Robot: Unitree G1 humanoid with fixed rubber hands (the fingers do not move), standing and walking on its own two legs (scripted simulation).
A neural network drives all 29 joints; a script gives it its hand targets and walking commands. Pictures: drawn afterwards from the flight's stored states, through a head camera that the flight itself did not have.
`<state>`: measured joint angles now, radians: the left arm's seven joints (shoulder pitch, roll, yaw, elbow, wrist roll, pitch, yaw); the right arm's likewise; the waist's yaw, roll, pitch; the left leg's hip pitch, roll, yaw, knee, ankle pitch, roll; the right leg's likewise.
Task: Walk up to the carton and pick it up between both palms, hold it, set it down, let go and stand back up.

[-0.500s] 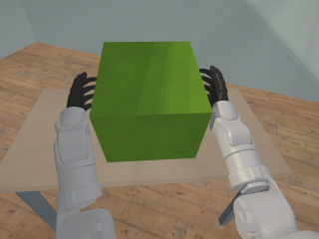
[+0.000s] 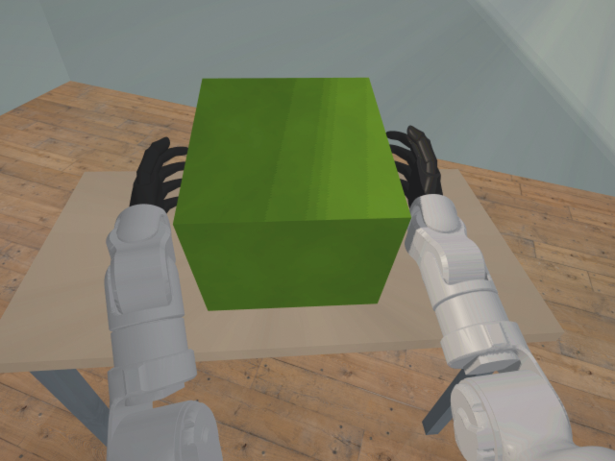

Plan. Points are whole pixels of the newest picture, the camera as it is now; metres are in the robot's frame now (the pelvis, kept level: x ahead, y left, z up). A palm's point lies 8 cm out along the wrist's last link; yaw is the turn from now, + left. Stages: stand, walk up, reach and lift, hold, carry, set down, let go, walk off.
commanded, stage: set down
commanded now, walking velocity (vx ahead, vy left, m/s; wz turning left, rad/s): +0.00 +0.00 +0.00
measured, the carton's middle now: (290, 191) +0.43 +0.00 +0.15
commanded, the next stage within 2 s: none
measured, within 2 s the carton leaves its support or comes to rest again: neither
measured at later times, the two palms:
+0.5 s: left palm (163, 218) +0.39 +0.17 +0.13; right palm (406, 204) +0.38 -0.15 +0.15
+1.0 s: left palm (167, 210) +0.41 +0.17 +0.13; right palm (407, 206) +0.38 -0.15 +0.15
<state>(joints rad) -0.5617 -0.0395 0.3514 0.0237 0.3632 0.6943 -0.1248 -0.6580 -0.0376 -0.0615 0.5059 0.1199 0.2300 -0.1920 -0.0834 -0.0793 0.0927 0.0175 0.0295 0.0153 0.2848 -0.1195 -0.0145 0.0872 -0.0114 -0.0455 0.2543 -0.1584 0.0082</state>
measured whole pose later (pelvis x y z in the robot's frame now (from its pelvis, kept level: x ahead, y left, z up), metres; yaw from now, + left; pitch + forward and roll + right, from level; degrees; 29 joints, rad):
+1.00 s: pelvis +0.02 +0.01 +0.00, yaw +0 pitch -7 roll +0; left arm -0.64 0.00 0.37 0.47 0.32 0.27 -0.13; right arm -0.61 0.05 -0.26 0.69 -0.09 -0.14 -0.18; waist -0.05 -0.09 0.10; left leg -0.01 0.01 0.02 0.27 -0.13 -0.01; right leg 0.07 -0.03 -0.05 0.22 -0.16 0.02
